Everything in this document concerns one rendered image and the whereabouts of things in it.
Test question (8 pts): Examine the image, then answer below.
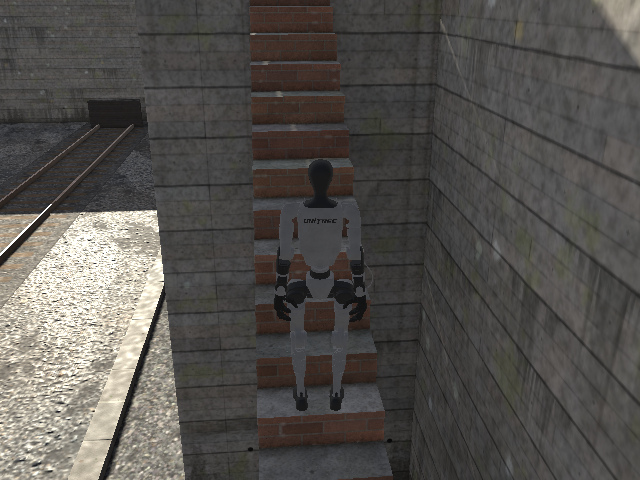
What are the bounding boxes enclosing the stairs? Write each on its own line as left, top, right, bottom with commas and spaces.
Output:
249, 0, 393, 480

